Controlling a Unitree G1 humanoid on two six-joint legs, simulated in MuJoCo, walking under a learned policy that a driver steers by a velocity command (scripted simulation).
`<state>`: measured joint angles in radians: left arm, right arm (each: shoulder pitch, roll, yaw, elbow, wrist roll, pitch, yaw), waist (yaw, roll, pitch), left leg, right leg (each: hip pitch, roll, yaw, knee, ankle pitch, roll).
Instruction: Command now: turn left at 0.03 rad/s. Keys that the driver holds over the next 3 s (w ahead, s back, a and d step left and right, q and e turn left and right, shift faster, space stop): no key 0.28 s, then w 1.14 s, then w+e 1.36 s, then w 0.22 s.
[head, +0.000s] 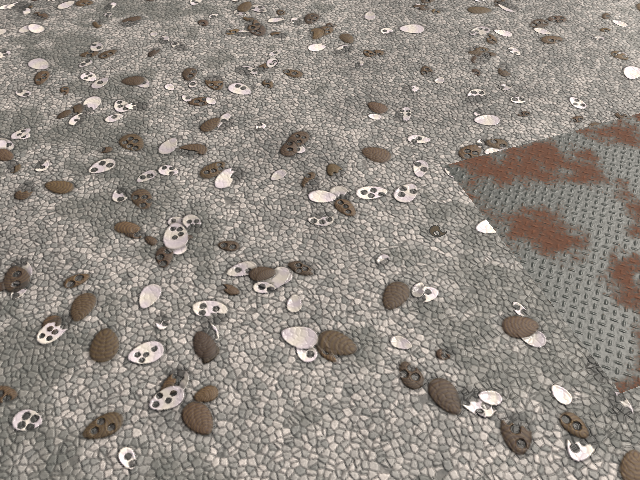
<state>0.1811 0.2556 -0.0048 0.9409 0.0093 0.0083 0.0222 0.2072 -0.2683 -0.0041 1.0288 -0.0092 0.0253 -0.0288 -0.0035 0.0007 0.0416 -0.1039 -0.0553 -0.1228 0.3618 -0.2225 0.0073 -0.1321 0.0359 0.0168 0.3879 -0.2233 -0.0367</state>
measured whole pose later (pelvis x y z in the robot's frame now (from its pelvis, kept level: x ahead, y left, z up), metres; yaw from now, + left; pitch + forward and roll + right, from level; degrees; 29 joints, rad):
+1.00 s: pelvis +0.25 +0.02 -0.03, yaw +0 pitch +1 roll +0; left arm -0.02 0.21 0.02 0.87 0.03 -0.06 -0.01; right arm 0.50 -0.18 0.00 1.14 -0.01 -0.09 -0.02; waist -0.05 0.00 0.07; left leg 0.11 -0.04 -0.01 0.50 -0.45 0.07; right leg -0.47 0.04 -0.12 0.56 -0.10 -0.13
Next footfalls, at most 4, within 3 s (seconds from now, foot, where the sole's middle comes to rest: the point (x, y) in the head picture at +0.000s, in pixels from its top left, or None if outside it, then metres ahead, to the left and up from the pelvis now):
0.98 right None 0.40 -0.05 -0.78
1.52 left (282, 394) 0.71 0.12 -0.78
2.06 right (372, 307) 0.95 -0.10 -0.78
2.62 left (373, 205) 1.32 -0.12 -0.78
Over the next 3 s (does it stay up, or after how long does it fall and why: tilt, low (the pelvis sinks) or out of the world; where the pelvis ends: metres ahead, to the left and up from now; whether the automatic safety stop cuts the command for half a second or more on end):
stays up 1.27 -0.22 0.00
